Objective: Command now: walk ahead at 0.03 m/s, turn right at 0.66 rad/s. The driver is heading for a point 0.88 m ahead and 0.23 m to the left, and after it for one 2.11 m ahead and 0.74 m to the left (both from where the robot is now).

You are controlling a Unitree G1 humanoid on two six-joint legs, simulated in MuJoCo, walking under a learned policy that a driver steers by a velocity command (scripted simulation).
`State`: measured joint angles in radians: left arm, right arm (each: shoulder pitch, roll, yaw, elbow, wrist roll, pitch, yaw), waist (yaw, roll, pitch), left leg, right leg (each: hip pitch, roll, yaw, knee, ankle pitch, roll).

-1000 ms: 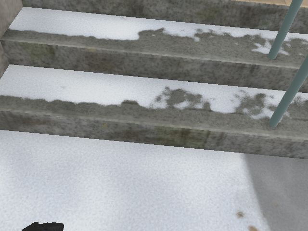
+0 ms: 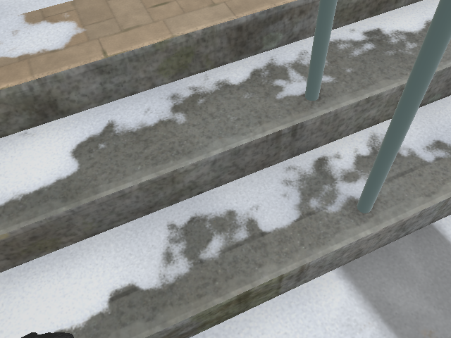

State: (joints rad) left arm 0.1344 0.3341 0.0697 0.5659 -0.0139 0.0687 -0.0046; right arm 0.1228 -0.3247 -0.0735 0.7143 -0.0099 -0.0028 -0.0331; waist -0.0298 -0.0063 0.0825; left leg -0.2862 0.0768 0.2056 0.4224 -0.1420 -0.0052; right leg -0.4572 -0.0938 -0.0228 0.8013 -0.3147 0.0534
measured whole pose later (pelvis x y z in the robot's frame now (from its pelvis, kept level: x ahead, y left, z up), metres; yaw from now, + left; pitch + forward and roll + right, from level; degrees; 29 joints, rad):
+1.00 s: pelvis +0.03 +0.03 +0.00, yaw +28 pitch +1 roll +0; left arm 0.20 0.29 0.06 0.76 0.00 0.01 0.02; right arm 0.07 -0.24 -0.01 0.63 -0.04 0.02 -0.02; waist 0.04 -0.03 0.00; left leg -0.24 -0.09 -0.07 0.51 -0.29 0.06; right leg -0.36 -0.05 0.02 0.66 -0.28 0.07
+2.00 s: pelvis +0.69 +0.05 +0.17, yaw +17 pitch +5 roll -4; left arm -0.18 0.00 -0.16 0.36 0.04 -0.15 0.00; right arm 0.64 -0.12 0.01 0.97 0.07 -0.08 -0.01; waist -0.03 0.06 -0.04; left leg -0.10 -0.12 -0.21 0.55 -0.32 0.13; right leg -1.03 -0.05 -0.06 1.27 -0.42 -0.04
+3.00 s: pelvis +1.41 +0.52 +0.47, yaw +18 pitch +4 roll +2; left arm 0.60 0.15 -0.01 0.84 -0.06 -0.07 0.01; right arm -0.15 -0.13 0.09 0.35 -0.01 -0.17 -0.01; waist 0.07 0.00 -0.05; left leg -0.81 0.02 -0.08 0.85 -0.05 -0.03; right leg -0.01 0.12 0.34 0.40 -0.41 -0.13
